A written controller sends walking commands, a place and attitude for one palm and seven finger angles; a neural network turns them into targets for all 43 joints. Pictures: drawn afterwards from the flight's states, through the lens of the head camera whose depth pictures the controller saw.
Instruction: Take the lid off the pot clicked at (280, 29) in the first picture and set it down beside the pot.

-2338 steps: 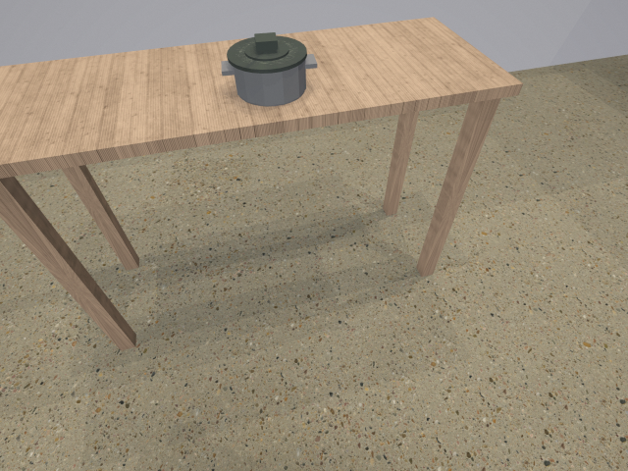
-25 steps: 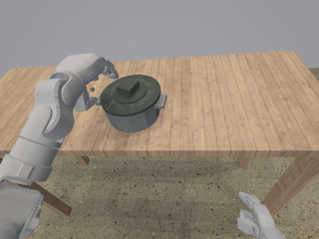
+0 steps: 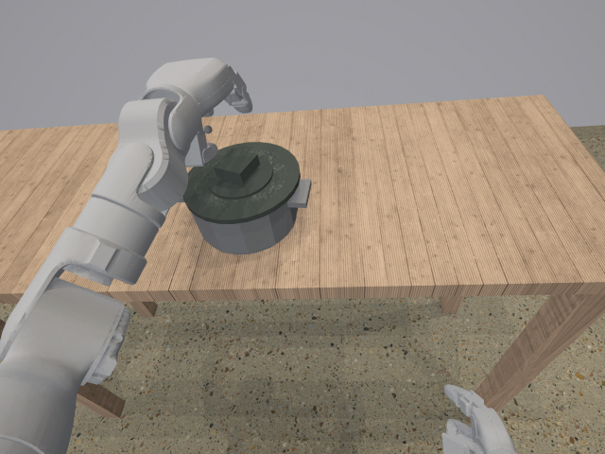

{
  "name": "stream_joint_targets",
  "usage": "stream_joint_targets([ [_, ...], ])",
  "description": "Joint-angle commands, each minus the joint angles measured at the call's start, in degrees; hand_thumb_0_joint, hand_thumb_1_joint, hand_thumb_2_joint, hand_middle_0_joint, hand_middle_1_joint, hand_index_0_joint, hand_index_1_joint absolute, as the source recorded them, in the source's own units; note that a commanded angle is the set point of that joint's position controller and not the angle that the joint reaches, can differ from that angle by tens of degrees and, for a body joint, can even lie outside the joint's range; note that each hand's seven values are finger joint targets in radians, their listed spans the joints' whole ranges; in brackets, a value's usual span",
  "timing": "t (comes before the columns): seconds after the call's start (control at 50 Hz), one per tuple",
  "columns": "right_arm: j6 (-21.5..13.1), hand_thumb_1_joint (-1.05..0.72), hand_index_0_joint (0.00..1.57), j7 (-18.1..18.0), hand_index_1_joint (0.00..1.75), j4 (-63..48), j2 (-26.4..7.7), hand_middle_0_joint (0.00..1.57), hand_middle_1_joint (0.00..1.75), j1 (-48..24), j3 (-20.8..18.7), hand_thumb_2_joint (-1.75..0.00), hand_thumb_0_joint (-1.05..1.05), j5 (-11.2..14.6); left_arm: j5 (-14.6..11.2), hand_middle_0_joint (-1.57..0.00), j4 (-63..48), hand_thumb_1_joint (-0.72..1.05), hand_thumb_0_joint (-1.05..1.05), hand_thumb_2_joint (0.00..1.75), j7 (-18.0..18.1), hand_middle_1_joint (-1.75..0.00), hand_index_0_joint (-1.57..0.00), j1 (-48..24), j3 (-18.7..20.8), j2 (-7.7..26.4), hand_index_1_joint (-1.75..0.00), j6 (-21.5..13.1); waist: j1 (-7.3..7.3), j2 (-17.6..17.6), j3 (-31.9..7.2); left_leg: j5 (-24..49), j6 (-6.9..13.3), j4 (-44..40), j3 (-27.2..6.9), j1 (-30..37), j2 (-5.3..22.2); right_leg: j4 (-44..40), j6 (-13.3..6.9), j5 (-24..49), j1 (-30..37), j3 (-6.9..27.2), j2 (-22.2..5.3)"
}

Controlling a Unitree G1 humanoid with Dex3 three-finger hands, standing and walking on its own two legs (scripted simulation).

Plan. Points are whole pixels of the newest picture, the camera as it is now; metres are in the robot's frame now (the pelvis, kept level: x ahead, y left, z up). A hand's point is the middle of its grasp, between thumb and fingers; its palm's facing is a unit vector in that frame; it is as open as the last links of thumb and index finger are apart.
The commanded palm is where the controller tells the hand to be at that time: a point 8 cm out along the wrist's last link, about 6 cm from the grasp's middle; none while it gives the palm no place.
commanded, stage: move the open hand above the knob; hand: left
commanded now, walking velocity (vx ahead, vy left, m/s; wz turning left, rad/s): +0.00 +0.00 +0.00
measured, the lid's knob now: (237, 165) +0.47 +0.11 +0.15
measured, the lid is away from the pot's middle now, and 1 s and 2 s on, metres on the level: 0.01 0.01 0.01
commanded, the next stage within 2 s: lower the open fingers around the knob in 1.74 s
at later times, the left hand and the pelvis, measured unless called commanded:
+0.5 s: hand (220, 141) +0.44 +0.11 +0.21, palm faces -0.13 -0.03 -0.99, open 10.1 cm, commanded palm +0.41 +0.12 +0.28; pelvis +0.01 -0.01 +0.00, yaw +0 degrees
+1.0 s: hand (216, 139) +0.44 +0.11 +0.22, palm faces -0.14 -0.04 -0.99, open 10.2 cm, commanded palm +0.40 +0.11 +0.28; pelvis +0.00 -0.01 +0.00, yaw +0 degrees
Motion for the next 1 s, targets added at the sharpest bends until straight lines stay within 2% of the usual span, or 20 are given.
stream_joint_targets([
  [0.0, -1.4, -0.90, 0.20, 0.5, 0.30, -8.7, -5.9, 0.20, 0.30, -6.4, -2.1, -0.90, 0.00, 0.7, 1.9, -0.86, -2.8, -0.39, 0.00, 1.67, 2.0, -0.08, -0.86, -24.7, 2.3, 4.4, -0.08, 1.1, -0.71, -8.9, -16.8, 10.9, 0.9, -1.6, -0.5, 10.7, 0.3, -3.2, -2.5, 15.2, 0.0, -2.9, 2.7],
  [0.02, -1.5, -0.90, 0.20, 0.7, 0.30, -9.4, -6.2, 0.20, 0.30, -6.5, -2.7, -0.90, 0.00, 0.7, 0.7, -0.86, -6.5, -0.39, 0.00, 1.67, 2.2, -0.08, -0.86, -25.9, 1.5, 3.1, -0.08, 0.3, -1.33, -8.7, -19.0, 12.8, 1.3, -0.6, -0.8, 12.3, 0.1, -3.2, -2.7, 17.0, 0.9, -2.7, 2.6],
  [0.04, -1.8, -0.90, 0.20, 0.6, 0.30, -9.7, -5.7, 0.20, 0.30, -6.5, -2.6, -0.90, 0.00, 0.4, 2.2, -0.86, -9.1, -0.39, 0.00, 1.67, 2.3, -0.08, -0.86, -29.2, 4.9, 8.1, -0.08, 0.3, -0.45, -7.8, -23.6, 13.7, 1.5, -0.8, -0.7, 13.4, 0.0, -2.8, -2.5, 18.3, 3.9, -1.9, 2.6],
  [0.06, -2.0, -0.90, 0.20, 0.5, 0.30, -9.9, -5.7, 0.20, 0.30, -6.9, -2.5, -0.90, 0.00, 0.3, 2.8, -0.86, -9.1, -0.39, 0.00, 1.67, 2.2, -0.08, -0.86, -30.9, 5.1, 9.1, -0.08, 0.4, -0.55, -6.8, -24.3, 15.3, 1.7, -0.3, -0.8, 13.9, -0.2, -2.3, -2.7, 20.0, 4.5, -1.6, 2.6],
  [0.1, -2.4, -0.90, 0.20, -0.1, 0.30, -9.0, -5.9, 0.20, 0.30, -5.7, -2.4, -0.90, 0.00, 0.0, 3.7, -0.86, -10.4, -0.39, 0.00, 1.67, 2.8, -0.08, -0.86, -35.6, 10.8, 16.8, -0.08, 0.3, 0.00, -7.4, -27.4, 16.9, 1.9, -0.5, -1.0, 14.3, -0.2, -1.9, -2.5, 22.4, 7.4, -1.0, 2.6],
  [0.14, -3.3, -0.90, 0.20, -0.4, 0.30, -8.8, -5.5, 0.20, 0.30, -4.9, -2.3, -0.90, 0.00, -0.4, 3.5, -0.86, -11.4, -0.39, 0.00, 1.67, 3.5, -0.08, -0.86, -37.1, 13.1, 19.4, -0.08, -0.4, 0.39, -7.2, -29.4, 18.6, 2.0, -0.5, -1.1, 14.5, -0.4, -1.7, -2.5, 24.8, 9.7, -0.5, 2.5],
  [0.22, -2.6, -0.90, 0.20, 0.0, 0.30, -8.4, -6.3, 0.20, 0.30, -4.7, -2.8, -0.90, 0.00, 0.2, 0.5, -0.86, -1.4, -0.39, 0.00, 1.67, 2.9, -0.08, -0.86, -22.2, 8.7, 9.7, -0.08, 0.7, 0.39, -10.0, -19.6, 17.3, 1.7, -1.0, 0.0, 10.8, 0.1, -3.0, -2.4, 23.6, 5.6, -1.7, 2.3],
  [0.26, -2.0, -0.90, 0.20, 0.2, 0.30, -9.4, -6.2, 0.20, 0.30, -6.1, -2.2, -0.90, 0.00, 0.5, 1.1, -0.86, 0.1, -0.39, 0.00, 1.67, 1.9, -0.08, -0.86, -17.1, 6.5, 7.7, -0.08, 1.1, 0.74, -12.3, -16.4, 14.9, 1.4, -1.5, 0.9, 9.0, 0.2, -3.1, -1.9, 22.3, 4.7, -2.0, 2.3],
  [0.32, -1.1, -0.90, 0.20, 0.4, 0.30, -10.7, -6.6, 0.20, 0.30, -7.4, -2.7, -0.90, 0.00, 1.0, 0.7, -0.86, -6.8, -0.39, 0.00, 1.67, 1.4, -0.08, -0.86, -20.7, 4.7, 6.7, -0.08, 0.7, -0.43, -10.7, -17.3, 13.7, 2.0, -0.8, 0.8, 10.7, 0.1, -3.8, -2.1, 21.0, 3.5, -1.8, 2.0],
  [0.38, -2.5, -0.90, 0.20, -0.1, 0.30, -11.3, -5.2, 0.20, 0.30, -8.2, -2.7, -0.90, 0.00, 0.9, 2.4, -0.86, -18.1, -0.39, 0.00, 1.67, 2.0, -0.08, -0.86, -34.5, 6.8, 13.0, -0.08, 0.0, -0.56, -5.7, -26.0, 17.5, 2.5, 0.1, -0.2, 16.1, -0.4, -2.3, -2.2, 23.5, 6.3, -0.5, 2.2],
  [0.44, -3.5, -0.90, 0.20, -0.6, 0.30, -9.1, -5.4, 0.20, 0.30, -6.1, -2.6, -0.90, 0.00, 0.3, 2.5, -0.86, -15.4, -0.39, 0.00, 1.67, 2.8, -0.08, -0.86, -36.7, 12.8, 20.2, -0.08, 0.1, -0.24, -6.3, -27.4, 17.4, 2.4, 0.2, -0.8, 15.7, -0.4, -2.3, -2.1, 24.4, 8.0, -0.2, 2.7],
  [0.5, -2.9, -0.90, 0.20, -0.9, 0.30, -7.2, -5.6, 0.20, 0.30, -5.7, -2.0, -0.90, 0.00, 0.5, 1.8, -0.86, -2.4, -0.39, 0.00, 1.67, 2.4, -0.08, -0.86, -27.8, 8.5, 13.0, -0.08, 1.8, -0.33, -9.3, -18.4, 13.7, 1.8, -1.0, 0.1, 10.9, -0.2, -3.1, -2.0, 21.2, 3.8, -1.3, 2.5],
  [0.58, -1.7, -0.90, 0.20, 0.5, 0.30, -9.8, -5.5, 0.20, 0.30, -8.8, -2.1, -0.90, 0.00, 1.1, 1.5, -0.86, -7.5, -0.39, 0.00, 1.67, 1.0, -0.08, -0.86, -22.6, 3.5, 6.1, -0.08, 1.4, 0.12, -8.4, -20.4, 15.0, 1.5, -0.3, 0.1, 12.3, -0.2, -2.5, -2.3, 21.3, 3.6, -1.8, 1.9],
  [0.62, -1.1, -0.90, 0.20, 1.2, 0.30, -11.3, -5.4, 0.20, 0.30, -9.9, -2.8, -0.90, 0.00, 1.2, 0.1, -0.86, -13.0, -0.39, 0.00, 1.67, 0.3, -0.08, -0.86, -22.8, 0.2, 2.1, -0.08, 0.8, -0.99, -7.6, -22.0, 17.7, 2.0, 1.3, -0.4, 14.7, -0.3, -2.5, -2.6, 22.7, 3.1, -1.8, 1.9],
  [0.66, -0.9, -0.90, 0.20, 0.9, 0.30, -10.7, -5.2, 0.20, 0.30, -9.8, -2.3, -0.90, 0.00, 1.0, 1.9, -0.86, -13.5, -0.39, 0.00, 1.67, 0.2, -0.08, -0.86, -28.6, 2.5, 7.0, -0.08, 1.3, -1.26, -7.8, -22.4, 15.4, 2.1, 0.7, -0.5, 14.3, -0.4, -2.7, -2.4, 21.5, 3.4, -1.6, 2.4],
  [0.72, -1.5, -0.90, 0.20, -0.6, 0.30, -8.8, -6.6, 0.20, 0.30, -8.1, -2.1, -0.90, 0.00, 0.5, 1.0, -0.86, -13.7, -0.39, 0.00, 1.67, 1.7, -0.08, -0.86, -35.5, 12.5, 19.6, -0.08, 0.6, -0.62, -8.0, -23.1, 12.8, 2.2, 0.0, -0.8, 12.7, -0.6, -3.0, -2.4, 21.6, 6.4, -0.7, 2.1],
  [0.76, -2.7, -0.90, 0.20, -1.1, 0.30, -8.5, -4.8, 0.20, 0.30, -8.2, -1.6, -0.90, 0.00, 0.3, 2.1, -0.86, -10.8, -0.39, 0.00, 1.67, 2.0, -0.08, -0.86, -37.4, 9.6, 16.2, -0.08, 0.7, -0.34, -7.6, -23.4, 14.6, 2.0, -0.4, -0.7, 13.2, -0.7, -2.3, -2.3, 22.6, 6.6, -0.7, 2.3],
  [0.84, -1.8, -0.90, 0.20, 0.0, 0.30, -8.3, -5.3, 0.20, 0.30, -7.9, -1.6, -0.90, 0.00, 0.4, 1.5, -0.86, -3.4, -0.39, 0.00, 1.67, 1.8, -0.08, -0.86, -23.4, 8.0, 10.8, -0.08, 1.5, 0.83, -9.9, -20.5, 15.5, 1.2, -0.8, -0.1, 11.1, 0.0, -2.4, -2.3, 22.3, 5.5, -1.6, 2.1],
  [0.92, -0.3, -0.90, 0.20, 1.0, 0.30, -10.8, -5.7, 0.20, 0.30, -9.9, -2.4, -0.90, 0.00, 1.1, 0.2, -0.86, -8.5, -0.39, 0.00, 1.67, 0.7, -0.08, -0.86, -19.6, 1.6, 2.7, -0.08, 1.1, -0.47, -9.4, -18.7, 13.5, 1.6, -0.1, 0.0, 12.1, 0.1, -3.2, -2.5, 19.7, 2.6, -2.3, 2.0],
  [0.98, -0.7, -0.90, 0.20, 0.8, 0.30, -11.3, -4.8, 0.20, 0.30, -10.5, -2.2, -0.90, 0.00, 1.1, 2.0, -0.86, -16.6, -0.39, 0.00, 1.67, 0.9, -0.08, -0.86, -30.3, 3.7, 8.2, -0.08, 0.8, -0.47, -7.5, -23.0, 15.5, 1.9, 0.2, -0.8, 15.0, 0.0, -2.2, -2.6, 20.3, 3.8, -1.8, 2.5],
])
